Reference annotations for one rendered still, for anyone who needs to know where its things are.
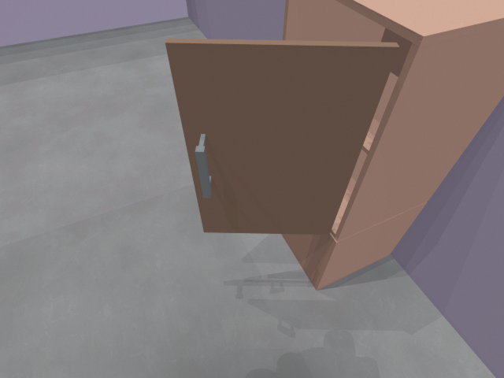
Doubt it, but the cupboard door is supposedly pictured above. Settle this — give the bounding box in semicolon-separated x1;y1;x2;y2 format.
165;39;399;235

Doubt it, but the handle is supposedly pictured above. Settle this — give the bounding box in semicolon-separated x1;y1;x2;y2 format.
195;134;212;198

